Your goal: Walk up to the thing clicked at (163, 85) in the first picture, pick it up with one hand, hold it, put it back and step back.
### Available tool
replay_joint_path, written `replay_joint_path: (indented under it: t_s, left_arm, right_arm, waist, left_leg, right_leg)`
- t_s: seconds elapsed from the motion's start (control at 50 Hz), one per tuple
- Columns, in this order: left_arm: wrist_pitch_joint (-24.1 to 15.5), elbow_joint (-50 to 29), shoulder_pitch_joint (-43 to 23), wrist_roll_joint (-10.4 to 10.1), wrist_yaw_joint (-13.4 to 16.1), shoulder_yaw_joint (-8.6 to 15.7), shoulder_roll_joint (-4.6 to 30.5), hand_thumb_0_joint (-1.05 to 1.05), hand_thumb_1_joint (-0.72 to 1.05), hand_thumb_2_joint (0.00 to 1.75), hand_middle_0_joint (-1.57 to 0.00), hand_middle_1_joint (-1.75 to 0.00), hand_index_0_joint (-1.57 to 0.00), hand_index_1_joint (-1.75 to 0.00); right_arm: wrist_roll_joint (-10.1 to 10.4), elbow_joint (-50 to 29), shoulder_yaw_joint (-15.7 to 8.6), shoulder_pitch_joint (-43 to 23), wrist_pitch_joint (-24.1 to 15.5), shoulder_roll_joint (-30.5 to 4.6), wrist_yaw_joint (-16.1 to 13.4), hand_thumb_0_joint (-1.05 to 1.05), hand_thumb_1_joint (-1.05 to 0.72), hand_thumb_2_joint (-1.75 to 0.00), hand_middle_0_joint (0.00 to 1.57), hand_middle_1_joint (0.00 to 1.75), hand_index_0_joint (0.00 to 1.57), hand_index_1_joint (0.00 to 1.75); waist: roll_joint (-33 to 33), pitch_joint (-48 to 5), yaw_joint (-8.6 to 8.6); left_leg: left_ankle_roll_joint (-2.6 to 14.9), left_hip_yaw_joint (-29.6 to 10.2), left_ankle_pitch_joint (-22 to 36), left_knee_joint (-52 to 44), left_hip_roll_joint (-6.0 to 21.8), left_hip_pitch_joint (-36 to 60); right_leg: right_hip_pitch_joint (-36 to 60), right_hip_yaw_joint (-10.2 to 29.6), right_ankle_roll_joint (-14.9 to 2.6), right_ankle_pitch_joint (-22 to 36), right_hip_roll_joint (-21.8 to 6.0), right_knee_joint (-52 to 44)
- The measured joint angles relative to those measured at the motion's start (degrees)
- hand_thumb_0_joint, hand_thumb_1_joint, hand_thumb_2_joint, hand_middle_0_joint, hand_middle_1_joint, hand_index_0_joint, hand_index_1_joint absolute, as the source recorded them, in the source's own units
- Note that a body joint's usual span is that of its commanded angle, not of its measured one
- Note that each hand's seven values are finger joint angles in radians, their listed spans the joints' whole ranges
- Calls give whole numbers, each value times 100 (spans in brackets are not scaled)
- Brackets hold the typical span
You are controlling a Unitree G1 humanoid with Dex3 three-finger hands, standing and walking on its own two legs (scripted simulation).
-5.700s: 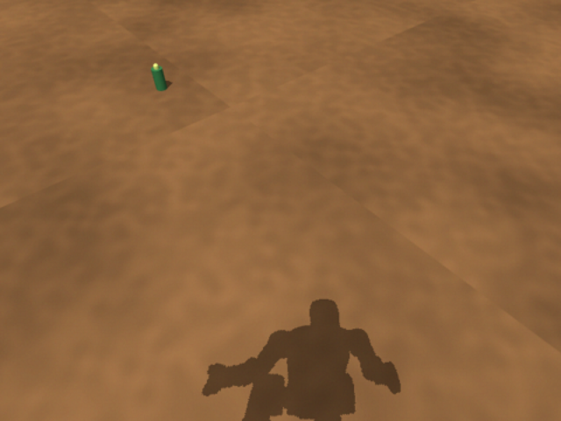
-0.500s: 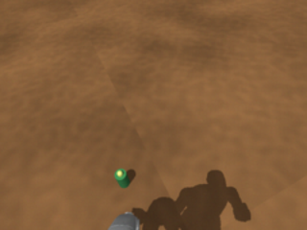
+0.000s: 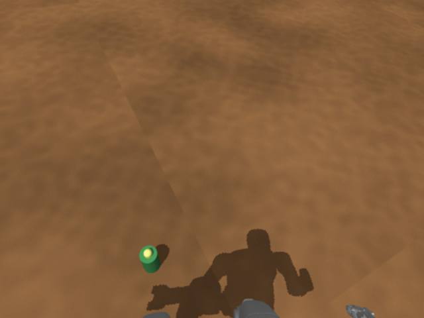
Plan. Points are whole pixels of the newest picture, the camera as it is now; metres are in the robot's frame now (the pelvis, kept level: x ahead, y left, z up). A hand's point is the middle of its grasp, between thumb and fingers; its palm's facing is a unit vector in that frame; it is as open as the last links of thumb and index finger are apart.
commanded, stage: walk up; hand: left
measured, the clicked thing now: (149, 258) +0.43 +0.22 -0.67
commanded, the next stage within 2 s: stand in 1.66 s
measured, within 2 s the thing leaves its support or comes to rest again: neither
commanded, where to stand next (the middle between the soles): +0.09 -0.01 m, yaw +0 degrees
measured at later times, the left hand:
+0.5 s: hand out of the picture +0.13 +0.23 -0.14, palm faces -0.04 -0.95 -0.32, open 7.4 cm
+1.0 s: hand out of the picture +0.11 +0.24 -0.14, palm faces -0.02 -0.94 -0.34, open 7.4 cm
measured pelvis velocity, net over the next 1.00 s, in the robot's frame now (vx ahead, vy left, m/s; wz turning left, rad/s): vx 0.05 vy -0.01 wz -0.01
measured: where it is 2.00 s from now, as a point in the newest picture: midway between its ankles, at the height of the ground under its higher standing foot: outside the picture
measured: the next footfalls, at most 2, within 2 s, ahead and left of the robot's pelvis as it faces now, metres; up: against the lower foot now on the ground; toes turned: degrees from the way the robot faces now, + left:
right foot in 0.06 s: +0.09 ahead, -0.14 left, +0.00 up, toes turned -1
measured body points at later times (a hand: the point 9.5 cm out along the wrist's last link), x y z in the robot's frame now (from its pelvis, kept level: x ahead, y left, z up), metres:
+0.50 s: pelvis +0.02 -0.01 +0.01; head +0.02 +0.00 +0.46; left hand +0.13 +0.28 -0.12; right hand +0.08 -0.32 -0.12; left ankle +0.06 +0.11 -0.73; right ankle +0.06 -0.14 -0.73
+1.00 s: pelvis +0.05 -0.01 +0.02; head +0.05 -0.01 +0.47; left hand +0.11 +0.29 -0.11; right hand +0.14 -0.31 -0.11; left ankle +0.06 +0.11 -0.73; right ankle +0.06 -0.14 -0.73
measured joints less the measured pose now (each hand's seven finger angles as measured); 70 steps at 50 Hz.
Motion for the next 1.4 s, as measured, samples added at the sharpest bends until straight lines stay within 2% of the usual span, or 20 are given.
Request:
replay_joint_path:
  t_s: [0.06, 0.08, 0.12, 0.16, 0.18, 0.24, 0.26, 0.46, 0.68, 1.08, 1.4]
  left_arm:
    - [-10, 136, -21, 25, 24, 29, -21, 0, 90, 89, -21, -30, -21, -30]
    - [-21, 203, -60, 43, 43, 45, -60, 0, 90, 89, -21, -30, -21, -30]
    - [-43, 293, -130, 93, 71, 35, -172, 0, 91, 89, -21, -30, -21, -30]
    - [-38, 324, -186, 103, 46, -22, -203, 0, 91, 89, -21, -30, -21, -30]
    - [-22, 339, -235, 98, 34, -47, -219, 0, 90, 89, -21, -30, -21, -30]
    - [-9, 390, -428, 67, 18, -115, -301, 0, 90, 89, -21, -30, -21, -30]
    - [-12, 412, -499, 55, 11, -133, -322, 0, 90, 89, -21, -30, -21, -30]
    - [-14, 699, -971, -23, -42, -196, -393, 0, 90, 89, -21, -30, -21, -30]
    - [30, 1129, -1199, -45, -40, -201, -360, 0, 90, 89, -21, -30, -21, -30]
    - [45, 1467, -1104, 9, -7, -158, -437, 0, 90, 89, -21, -30, -21, -30]
    - [54, 1405, -1205, 31, 9, -118, -475, 0, 90, 89, -21, -30, -21, -30]
  right_arm:
    - [12, 47, 7, -75, 91, -67, -10, 1, -90, -90, 21, 30, 20, 30]
    - [33, 85, 8, -119, 125, -98, -19, 1, -90, -90, 21, 30, 20, 30]
    - [79, 211, 10, -203, 206, -110, -50, 1, -90, -90, 21, 30, 20, 30]
    - [101, 337, 46, -247, 245, -35, -63, 1, -90, -90, 21, 30, 20, 30]
    - [108, 399, 68, -268, 235, -5, -56, 1, -90, -90, 21, 30, 20, 30]
    - [130, 599, 114, -321, 174, 32, -23, 1, -90, -90, 21, 30, 20, 30]
    - [121, 676, 127, -335, 167, 51, -22, 1, -90, -90, 21, 30, 20, 30]
    - [38, 1306, 255, -351, 87, 161, 11, 1, -90, -90, 21, 30, 20, 30]
    - [33, 1605, 203, -663, 22, 95, -68, 1, -90, -90, 21, 30, 20, 30]
    - [50, 1746, 176, -964, 96, 238, -58, 1, -90, -90, 21, 30, 20, 30]
    - [45, 1790, 143, -885, 113, 218, -85, 1, -90, -90, 21, 30, 20, 30]
  waist:
    - [125, -28, -1]
    - [235, -7, 15]
    - [494, 18, 15]
    - [472, -46, 77]
    - [445, -55, 96]
    - [477, -49, 62]
    - [469, -53, 57]
    - [183, -382, -21]
    - [91, -368, -22]
    - [287, -369, 84]
    - [204, -358, -3]
  left_leg:
    - [-49, 38, -224, 376, 45, -155]
    - [-86, 19, -318, 545, 116, -207]
    - [-130, -130, -467, 722, 231, -241]
    - [-107, -200, -978, 747, 81, -235]
    - [-100, -187, -1000, 650, 21, -187]
    - [-125, -173, -163, 195, -5, -19]
    - [-152, -168, -51, 112, -10, 28]
    - [-176, -136, 103, -577, -14, 417]
    - [-186, -129, 270, -1111, -17, 754]
    - [-216, -172, 353, -1482, -30, 1015]
    - [-229, -175, 328, -1562, -29, 1090]
  right_leg:
    - [369, -86, -11, 267, 73, -720]
    - [450, -105, 33, 528, 148, -859]
    - [527, -206, 78, 564, 284, -893]
    - [484, -145, 50, 529, 234, -875]
    - [477, -108, 47, 529, 196, -884]
    - [553, -122, 103, 590, 159, -1014]
    - [584, -119, 112, 607, 154, -1055]
    - [997, -107, 131, 896, 176, -1833]
    - [1370, -115, 155, 1107, 193, -2445]
    - [1647, -168, 153, 1166, 193, -2808]
    - [1719, -173, 150, 1134, 197, -2880]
